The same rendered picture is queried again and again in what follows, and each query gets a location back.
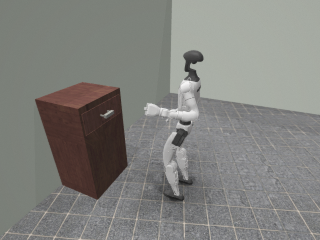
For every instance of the left robot upper arm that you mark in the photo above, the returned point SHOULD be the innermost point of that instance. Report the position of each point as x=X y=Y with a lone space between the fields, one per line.
x=188 y=93

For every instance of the left robot forearm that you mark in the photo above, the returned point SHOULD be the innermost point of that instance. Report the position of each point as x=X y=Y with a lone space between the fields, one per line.
x=179 y=115

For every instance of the handle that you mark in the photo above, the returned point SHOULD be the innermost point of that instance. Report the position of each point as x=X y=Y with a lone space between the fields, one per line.
x=108 y=114

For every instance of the drawer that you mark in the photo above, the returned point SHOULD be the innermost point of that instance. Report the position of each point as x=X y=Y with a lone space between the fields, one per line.
x=92 y=119

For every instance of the left robot thigh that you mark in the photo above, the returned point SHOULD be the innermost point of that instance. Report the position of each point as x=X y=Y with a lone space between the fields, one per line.
x=173 y=142

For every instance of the right robot hand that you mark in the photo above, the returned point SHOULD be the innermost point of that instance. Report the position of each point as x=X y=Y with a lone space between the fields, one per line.
x=168 y=119

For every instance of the humanoid robot torso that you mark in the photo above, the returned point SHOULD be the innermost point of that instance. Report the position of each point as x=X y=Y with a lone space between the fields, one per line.
x=186 y=126

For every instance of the cabinet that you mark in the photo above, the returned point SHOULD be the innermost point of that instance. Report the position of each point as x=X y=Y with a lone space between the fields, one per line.
x=89 y=163

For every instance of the left robot hand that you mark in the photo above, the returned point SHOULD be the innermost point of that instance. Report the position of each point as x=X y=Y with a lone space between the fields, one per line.
x=152 y=110

